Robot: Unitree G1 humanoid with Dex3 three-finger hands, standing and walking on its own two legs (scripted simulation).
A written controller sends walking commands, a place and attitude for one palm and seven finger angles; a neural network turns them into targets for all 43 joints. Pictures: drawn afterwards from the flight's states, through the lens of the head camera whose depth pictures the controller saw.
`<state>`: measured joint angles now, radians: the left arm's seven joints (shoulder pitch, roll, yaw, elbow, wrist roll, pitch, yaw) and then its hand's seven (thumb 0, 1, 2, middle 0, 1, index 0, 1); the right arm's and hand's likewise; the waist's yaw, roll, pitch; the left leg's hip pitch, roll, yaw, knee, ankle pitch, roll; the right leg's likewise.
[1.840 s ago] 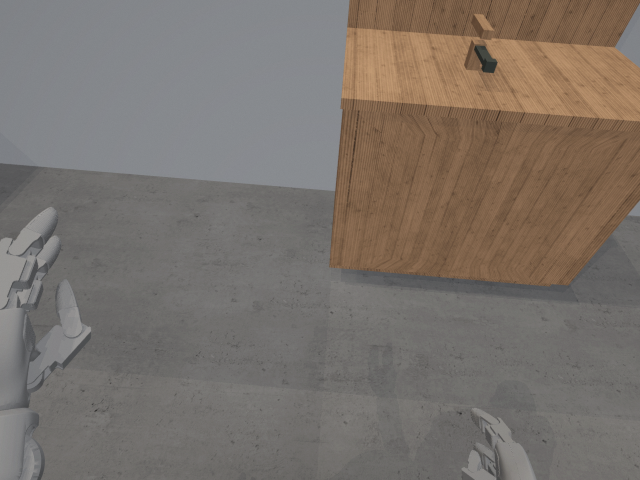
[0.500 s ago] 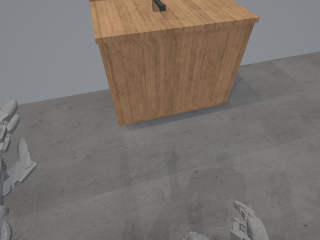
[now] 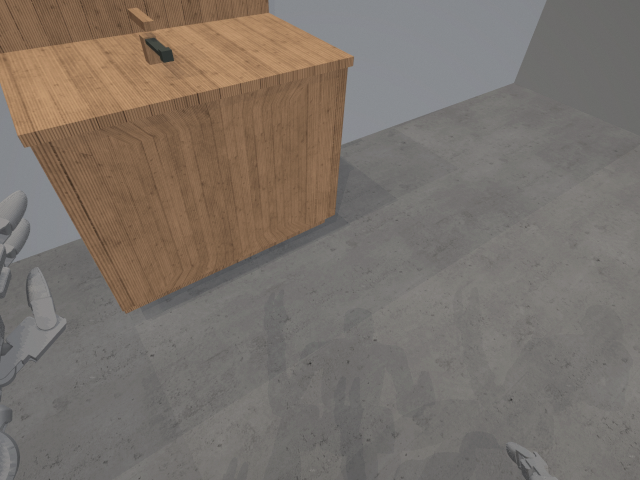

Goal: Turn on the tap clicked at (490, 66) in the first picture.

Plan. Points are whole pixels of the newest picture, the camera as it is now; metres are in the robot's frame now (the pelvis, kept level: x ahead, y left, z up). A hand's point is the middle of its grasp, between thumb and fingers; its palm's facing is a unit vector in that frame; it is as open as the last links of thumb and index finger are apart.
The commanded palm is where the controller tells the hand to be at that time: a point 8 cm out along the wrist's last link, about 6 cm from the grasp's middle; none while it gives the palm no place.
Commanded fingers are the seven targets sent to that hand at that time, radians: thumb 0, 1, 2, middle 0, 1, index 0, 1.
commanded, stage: walk to a spot facing it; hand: left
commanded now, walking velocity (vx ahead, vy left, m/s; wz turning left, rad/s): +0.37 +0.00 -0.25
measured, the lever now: (166, 54) +1.08 +0.45 +0.09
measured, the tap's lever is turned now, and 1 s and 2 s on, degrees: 0 0 0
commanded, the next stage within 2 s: turn to face it in 1.16 s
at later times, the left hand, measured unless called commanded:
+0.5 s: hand (201, 221) +0.36 +0.16 +0.17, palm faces +0.29 -0.85 -0.44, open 7.4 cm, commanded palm +0.30 +0.21 +0.19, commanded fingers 0.00 0.90 0.90 -0.20 -0.30 -0.20 -0.30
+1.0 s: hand (272, 136) +0.54 +0.10 +0.18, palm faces +0.31 -0.81 -0.49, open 7.4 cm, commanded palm +0.48 +0.15 +0.19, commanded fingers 0.00 0.90 0.90 -0.20 -0.30 -0.20 -0.30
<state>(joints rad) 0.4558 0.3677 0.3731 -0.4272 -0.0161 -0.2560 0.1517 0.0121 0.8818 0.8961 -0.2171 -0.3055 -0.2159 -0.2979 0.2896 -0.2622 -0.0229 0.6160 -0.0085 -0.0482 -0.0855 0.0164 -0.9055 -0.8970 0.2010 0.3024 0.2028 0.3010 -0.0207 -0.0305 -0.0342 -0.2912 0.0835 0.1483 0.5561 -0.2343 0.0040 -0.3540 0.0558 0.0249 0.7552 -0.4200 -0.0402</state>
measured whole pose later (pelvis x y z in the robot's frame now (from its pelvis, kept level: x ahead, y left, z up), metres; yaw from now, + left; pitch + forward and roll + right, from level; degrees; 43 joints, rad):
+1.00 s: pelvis +0.29 -0.11 -0.01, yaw -7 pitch +0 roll +0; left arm 0.43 0.38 0.37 -0.48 -0.02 -0.21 0.14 0.01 0.88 0.90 -0.22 -0.31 -0.21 -0.30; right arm 0.23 -0.15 0.03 0.63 0.00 -0.06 -0.05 0.01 -0.90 -0.90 0.21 0.30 0.21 0.30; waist 0.02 0.07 0.06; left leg -0.31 0.17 0.11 0.88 -0.47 -0.02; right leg -0.39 -0.08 -0.19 0.67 -0.26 -0.03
